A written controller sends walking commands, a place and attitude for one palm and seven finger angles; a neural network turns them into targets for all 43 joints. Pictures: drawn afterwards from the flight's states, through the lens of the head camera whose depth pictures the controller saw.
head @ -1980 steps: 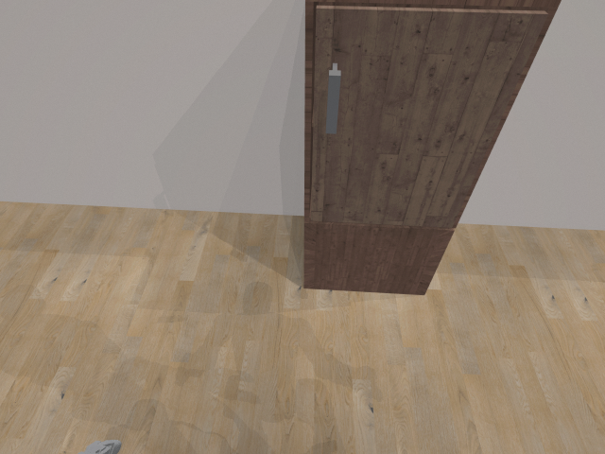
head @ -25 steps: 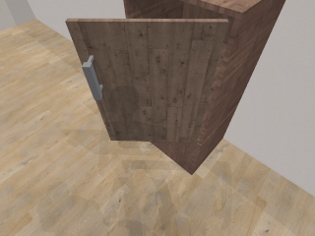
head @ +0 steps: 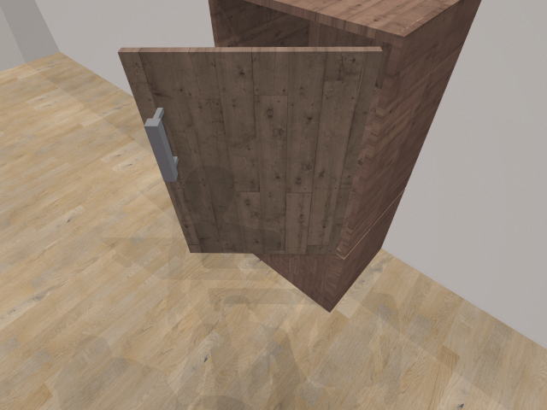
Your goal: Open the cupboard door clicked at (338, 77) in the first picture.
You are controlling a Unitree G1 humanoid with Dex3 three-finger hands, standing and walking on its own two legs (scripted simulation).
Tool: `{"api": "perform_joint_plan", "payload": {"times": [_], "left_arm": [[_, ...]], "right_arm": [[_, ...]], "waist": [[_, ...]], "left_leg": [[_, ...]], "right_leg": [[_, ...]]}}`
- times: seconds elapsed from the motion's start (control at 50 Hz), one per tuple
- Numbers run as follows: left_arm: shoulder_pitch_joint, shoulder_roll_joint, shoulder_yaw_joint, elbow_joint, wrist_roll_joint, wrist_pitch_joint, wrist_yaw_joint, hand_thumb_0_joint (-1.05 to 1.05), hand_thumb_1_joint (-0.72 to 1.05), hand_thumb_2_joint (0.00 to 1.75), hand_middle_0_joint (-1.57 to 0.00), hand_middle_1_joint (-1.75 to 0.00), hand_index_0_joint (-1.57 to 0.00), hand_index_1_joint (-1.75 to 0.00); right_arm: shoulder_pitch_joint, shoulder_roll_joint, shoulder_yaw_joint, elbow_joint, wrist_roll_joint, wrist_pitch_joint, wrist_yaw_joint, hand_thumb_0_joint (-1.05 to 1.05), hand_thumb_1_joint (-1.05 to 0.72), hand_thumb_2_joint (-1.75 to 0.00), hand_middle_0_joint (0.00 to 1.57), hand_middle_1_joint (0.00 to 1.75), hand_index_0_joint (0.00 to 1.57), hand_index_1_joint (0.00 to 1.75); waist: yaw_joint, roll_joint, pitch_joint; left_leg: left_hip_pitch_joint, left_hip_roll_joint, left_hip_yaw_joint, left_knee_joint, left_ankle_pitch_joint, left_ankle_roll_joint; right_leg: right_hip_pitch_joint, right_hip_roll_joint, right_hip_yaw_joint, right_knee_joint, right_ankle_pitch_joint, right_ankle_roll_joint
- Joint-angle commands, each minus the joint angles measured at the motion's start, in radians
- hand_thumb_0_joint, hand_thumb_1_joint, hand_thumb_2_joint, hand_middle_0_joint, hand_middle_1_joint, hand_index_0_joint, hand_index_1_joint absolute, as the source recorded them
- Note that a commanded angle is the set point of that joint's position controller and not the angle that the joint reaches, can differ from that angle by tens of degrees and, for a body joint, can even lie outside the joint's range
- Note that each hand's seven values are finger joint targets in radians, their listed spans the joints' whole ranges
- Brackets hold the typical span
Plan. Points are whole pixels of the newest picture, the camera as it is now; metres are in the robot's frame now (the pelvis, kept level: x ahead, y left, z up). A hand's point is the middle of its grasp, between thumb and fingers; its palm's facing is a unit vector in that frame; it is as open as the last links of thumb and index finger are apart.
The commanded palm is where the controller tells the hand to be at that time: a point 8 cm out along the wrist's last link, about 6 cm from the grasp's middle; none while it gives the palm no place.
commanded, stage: come to a stop and stand still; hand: left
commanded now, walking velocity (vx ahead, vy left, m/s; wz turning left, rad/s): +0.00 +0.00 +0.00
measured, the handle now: (165, 145) +0.56 +0.25 +0.07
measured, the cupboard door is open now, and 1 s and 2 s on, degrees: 40 40 40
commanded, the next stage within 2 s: look again from close up in 0.20 s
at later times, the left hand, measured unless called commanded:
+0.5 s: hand out of the picture +0.02 +0.17 -0.17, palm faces +0.01 -0.98 -0.20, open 7.4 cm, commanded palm none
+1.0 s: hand out of the picture +0.09 +0.18 -0.15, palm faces +0.15 -0.96 -0.22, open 7.4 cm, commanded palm +0.11 +0.22 -0.06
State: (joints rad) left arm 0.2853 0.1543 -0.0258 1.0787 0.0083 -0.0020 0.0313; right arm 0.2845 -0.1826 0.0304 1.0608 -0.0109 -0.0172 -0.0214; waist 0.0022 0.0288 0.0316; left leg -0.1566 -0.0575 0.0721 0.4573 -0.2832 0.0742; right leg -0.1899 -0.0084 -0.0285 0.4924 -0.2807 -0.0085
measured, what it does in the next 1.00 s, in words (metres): stands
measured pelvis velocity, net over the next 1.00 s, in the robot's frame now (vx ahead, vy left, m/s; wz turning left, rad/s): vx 0.02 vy -0.02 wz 0.01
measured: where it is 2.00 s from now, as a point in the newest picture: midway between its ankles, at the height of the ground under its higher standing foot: outside the picture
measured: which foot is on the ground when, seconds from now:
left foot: down 0.00-1.00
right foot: down 0.00-1.00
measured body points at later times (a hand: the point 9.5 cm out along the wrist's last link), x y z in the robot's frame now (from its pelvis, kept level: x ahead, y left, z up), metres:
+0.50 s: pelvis +0.01 -0.01 +0.00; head +0.03 -0.01 +0.45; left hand +0.02 +0.22 -0.16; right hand +0.02 -0.23 -0.16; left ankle -0.02 +0.07 -0.74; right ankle -0.01 -0.11 -0.74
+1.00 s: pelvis +0.02 -0.02 +0.00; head +0.04 -0.02 +0.45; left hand +0.08 +0.23 -0.13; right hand +0.06 -0.26 -0.15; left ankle -0.02 +0.07 -0.74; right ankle -0.01 -0.11 -0.74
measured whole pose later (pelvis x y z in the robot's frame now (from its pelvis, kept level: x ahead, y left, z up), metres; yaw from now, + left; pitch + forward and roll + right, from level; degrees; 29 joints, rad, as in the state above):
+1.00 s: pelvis +0.02 -0.02 +0.00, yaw +1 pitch +0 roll +0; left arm 0.31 0.19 0.05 0.75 -0.05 0.04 0.04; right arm 0.25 -0.20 0.02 1.03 0.01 -0.07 -0.04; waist 0.01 -0.01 0.05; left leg -0.14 -0.04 0.05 0.42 -0.28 0.04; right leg -0.17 0.01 -0.05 0.46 -0.28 -0.03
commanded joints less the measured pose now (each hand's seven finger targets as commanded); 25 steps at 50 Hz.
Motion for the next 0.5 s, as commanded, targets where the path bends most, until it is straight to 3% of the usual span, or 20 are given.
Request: {"api": "perform_joint_plan", "payload": {"times": [0.0,0.26,0.48], "left_arm": [[0.041,0.106,0.020,-0.034,0.002,-0.023,0.007,0.00,0.90,0.90,-0.20,-0.30,-0.20,-0.30],[0.040,0.104,0.024,0.007,0.000,-0.024,0.011,0.00,0.90,0.90,-0.20,-0.30,-0.20,-0.30],[0.010,0.117,0.031,0.001,0.003,-0.022,0.010,0.00,0.90,0.90,-0.20,-0.30,-0.20,-0.30]], "right_arm": [[0.038,-0.094,-0.020,-0.021,-0.001,-0.023,-0.006,0.00,-0.90,-0.90,0.20,0.30,0.20,0.30],[0.045,-0.079,-0.023,0.042,0.002,-0.030,-0.016,0.00,-0.90,-0.90,0.20,0.30,0.20,0.30],[0.024,-0.081,-0.029,0.051,0.000,-0.028,-0.019,0.00,-0.90,-0.90,0.20,0.30,0.20,0.30]], "waist": [[-0.001,-0.040,0.048],[0.001,-0.032,0.011],[0.004,-0.030,0.038]], "left_leg": [[-0.059,0.152,-0.160,-0.142,0.083,-0.009],[0.003,0.159,-0.139,-0.116,0.251,-0.014],[-0.001,0.164,-0.140,-0.123,0.262,-0.016]], "right_leg": [[-0.009,-0.082,0.109,-0.087,0.068,-0.044],[0.025,-0.093,0.098,-0.077,0.193,-0.040],[0.027,-0.095,0.094,-0.088,0.211,-0.041]]}}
